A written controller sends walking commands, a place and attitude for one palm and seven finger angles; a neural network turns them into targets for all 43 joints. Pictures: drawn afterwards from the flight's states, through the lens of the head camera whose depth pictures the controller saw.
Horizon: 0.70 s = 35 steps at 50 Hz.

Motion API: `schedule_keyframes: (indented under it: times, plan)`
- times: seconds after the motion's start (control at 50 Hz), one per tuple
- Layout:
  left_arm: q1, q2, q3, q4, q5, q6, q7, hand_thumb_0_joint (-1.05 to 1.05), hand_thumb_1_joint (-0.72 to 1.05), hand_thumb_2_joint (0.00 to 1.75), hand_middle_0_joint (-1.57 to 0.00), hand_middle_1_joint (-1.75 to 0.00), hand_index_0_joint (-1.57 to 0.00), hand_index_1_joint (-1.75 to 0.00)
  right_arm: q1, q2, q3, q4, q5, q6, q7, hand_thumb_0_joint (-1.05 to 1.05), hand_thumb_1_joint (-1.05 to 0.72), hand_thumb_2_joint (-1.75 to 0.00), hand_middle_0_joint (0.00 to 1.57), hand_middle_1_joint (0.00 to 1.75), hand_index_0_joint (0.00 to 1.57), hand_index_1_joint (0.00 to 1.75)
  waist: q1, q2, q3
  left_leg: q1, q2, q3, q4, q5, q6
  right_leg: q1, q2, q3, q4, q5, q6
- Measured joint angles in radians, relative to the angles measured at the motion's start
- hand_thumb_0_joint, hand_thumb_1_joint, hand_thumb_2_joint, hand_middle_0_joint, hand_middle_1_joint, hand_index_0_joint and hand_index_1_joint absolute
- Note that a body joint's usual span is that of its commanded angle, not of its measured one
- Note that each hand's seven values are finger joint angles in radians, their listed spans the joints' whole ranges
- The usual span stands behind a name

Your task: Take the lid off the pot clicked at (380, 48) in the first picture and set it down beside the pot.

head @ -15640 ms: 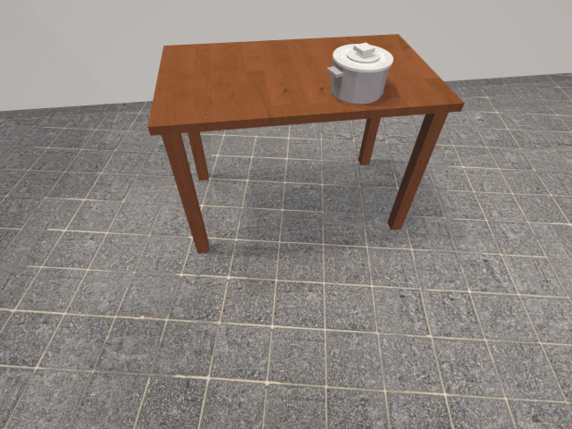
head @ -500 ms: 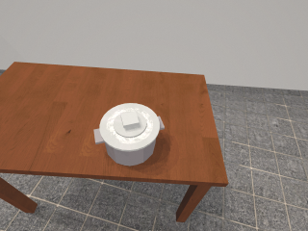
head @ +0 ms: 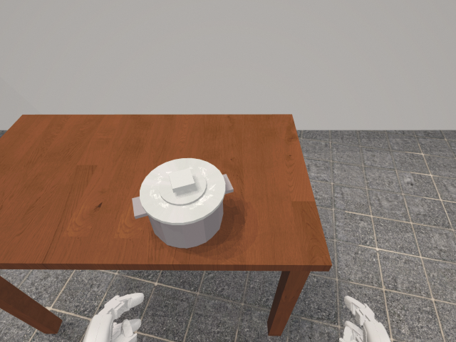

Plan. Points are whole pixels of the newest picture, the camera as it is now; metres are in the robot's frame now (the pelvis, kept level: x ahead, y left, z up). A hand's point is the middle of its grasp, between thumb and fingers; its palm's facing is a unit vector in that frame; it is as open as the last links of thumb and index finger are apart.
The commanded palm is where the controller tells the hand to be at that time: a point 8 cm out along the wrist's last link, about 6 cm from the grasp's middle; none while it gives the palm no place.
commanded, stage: lift the closed hand beside the body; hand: left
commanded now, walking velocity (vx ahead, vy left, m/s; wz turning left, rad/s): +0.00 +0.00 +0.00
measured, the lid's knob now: (181, 180) +0.43 +0.12 +0.04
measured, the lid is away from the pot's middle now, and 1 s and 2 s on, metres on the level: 0.00 0.00 0.00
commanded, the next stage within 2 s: raise the hand higher, near the body in 0.34 s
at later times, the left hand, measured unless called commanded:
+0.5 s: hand out of the picture +0.14 +0.20 -0.05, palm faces +0.27 -0.91 -0.32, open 3.1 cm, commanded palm +0.09 +0.24 -0.01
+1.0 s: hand (93, 310) +0.17 +0.21 +0.04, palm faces +0.30 -0.87 -0.39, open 3.1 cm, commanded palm +0.12 +0.25 +0.08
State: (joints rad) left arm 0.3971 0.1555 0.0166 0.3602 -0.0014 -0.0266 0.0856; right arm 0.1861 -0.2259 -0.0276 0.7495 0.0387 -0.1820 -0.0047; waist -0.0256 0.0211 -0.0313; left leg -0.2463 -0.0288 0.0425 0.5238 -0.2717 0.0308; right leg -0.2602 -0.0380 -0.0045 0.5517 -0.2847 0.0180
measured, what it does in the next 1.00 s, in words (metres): stands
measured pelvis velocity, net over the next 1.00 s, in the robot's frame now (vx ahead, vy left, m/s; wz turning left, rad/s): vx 0.03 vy -0.02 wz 0.03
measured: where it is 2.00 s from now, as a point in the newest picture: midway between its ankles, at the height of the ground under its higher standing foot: outside the picture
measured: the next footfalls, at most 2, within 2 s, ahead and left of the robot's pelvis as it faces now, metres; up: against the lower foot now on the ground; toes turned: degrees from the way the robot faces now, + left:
none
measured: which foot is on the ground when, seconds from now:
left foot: down 0.00-1.00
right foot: down 0.00-1.00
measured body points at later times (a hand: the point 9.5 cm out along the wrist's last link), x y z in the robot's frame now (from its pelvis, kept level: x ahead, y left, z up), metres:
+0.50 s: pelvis +0.02 -0.04 +0.00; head +0.03 -0.04 +0.45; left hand +0.12 +0.24 -0.03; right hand +0.24 -0.25 -0.07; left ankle +0.01 +0.10 -0.73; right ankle +0.01 -0.13 -0.73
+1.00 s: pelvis +0.03 -0.02 +0.00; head +0.03 -0.04 +0.45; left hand +0.15 +0.26 +0.07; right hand +0.22 -0.23 -0.09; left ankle +0.01 +0.10 -0.73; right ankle +0.01 -0.13 -0.73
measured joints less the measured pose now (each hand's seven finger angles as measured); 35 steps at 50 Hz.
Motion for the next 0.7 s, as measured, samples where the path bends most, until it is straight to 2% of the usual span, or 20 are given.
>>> schedule_keyframes:
  times: [0.04, 0.1, 0.18, 0.26, 0.42, 0.58, 0.7]
  plan:
    - [0.059, 0.001, 0.019, -0.076, -0.009, -0.008, -0.019, 0.01, 0.93, 0.9, -0.55, -0.68, -0.54, -0.68, -0.019, 0.013, -0.002, -0.075, 0.0, 0.007, -0.006, 0.02, -0.92, -0.89, 0.2, 0.3, 0.2, 0.3, 0.013, -0.023, 0.005, -0.001, 0.009, -0.001, 0.007, -0.005, -0.009, -0.003, 0.009, -0.001, 0.01, -0.006, -0.009]
    - [0.115, 0.025, 0.031, -0.157, -0.013, -0.021, -0.018, 0.01, 0.92, 0.9, -0.67, -0.81, -0.67, -0.81, -0.03, 0.008, 0.0, -0.162, -0.005, 0.004, -0.021, 0.02, -0.91, -0.89, 0.2, 0.3, 0.2, 0.3, 0.045, -0.039, 0.019, -0.011, 0.022, -0.024, 0.025, -0.013, -0.021, 0.004, 0.021, -0.025, 0.01, -0.012, -0.022]
    - [0.111, 0.047, 0.045, -0.159, -0.014, -0.015, -0.007, 0.01, 0.91, 0.9, -0.84, -1.0, -0.84, -1.0, -0.054, -0.015, 0.006, -0.214, -0.014, 0.011, -0.038, 0.01, -0.91, -0.89, 0.2, 0.3, 0.2, 0.3, 0.077, -0.026, 0.038, -0.044, 0.029, -0.059, 0.055, -0.021, -0.031, -0.007, 0.029, -0.059, 0.015, -0.018, -0.033]
    - [0.124, 0.056, 0.052, -0.188, -0.018, 0.002, -0.005, 0.01, 0.91, 0.9, -1.01, -1.19, -1.01, -1.19, -0.053, -0.011, 0.021, -0.219, -0.026, 0.022, -0.053, 0.01, -0.91, -0.89, 0.2, 0.3, 0.2, 0.3, 0.094, -0.01, 0.041, -0.059, 0.031, -0.072, 0.063, -0.027, -0.037, -0.018, 0.031, -0.072, 0.023, -0.029, -0.039]
    - [0.136, 0.062, 0.077, -0.203, -0.014, 0.021, -0.009, 0.01, 0.91, 0.9, -1.23, -1.42, -1.22, -1.42, -0.021, 0.026, 0.037, -0.227, -0.027, 0.012, -0.073, 0.02, -0.9, -0.89, 0.21, 0.3, 0.2, 0.31, 0.072, -0.006, 0.019, -0.051, 0.036, -0.067, 0.067, -0.048, -0.046, -0.023, 0.035, -0.067, 0.046, -0.058, -0.047]
    - [0.193, 0.069, 0.105, -0.322, -0.018, 0.022, -0.012, 0.01, 0.9, 0.9, -1.28, -1.48, -1.28, -1.49, 0.008, 0.024, 0.022, -0.151, -0.025, 0.054, -0.076, 0.02, -0.9, -0.89, 0.21, 0.3, 0.2, 0.3, 0.07, 0.003, 0.017, -0.014, 0.04, -0.06, 0.048, -0.055, -0.047, 0.013, 0.04, -0.06, 0.025, -0.061, -0.047]
    - [0.238, 0.087, 0.104, -0.411, -0.017, 0.015, -0.008, 0.01, 0.9, 0.9, -1.29, -1.5, -1.29, -1.5, 0.026, 0.019, 0.016, -0.128, -0.024, 0.048, -0.083, 0.02, -0.91, -0.89, 0.21, 0.3, 0.2, 0.3, 0.073, 0.022, 0.038, 0.004, 0.037, -0.056, 0.029, -0.047, -0.041, 0.031, 0.037, -0.056, 0.004, -0.051, -0.041]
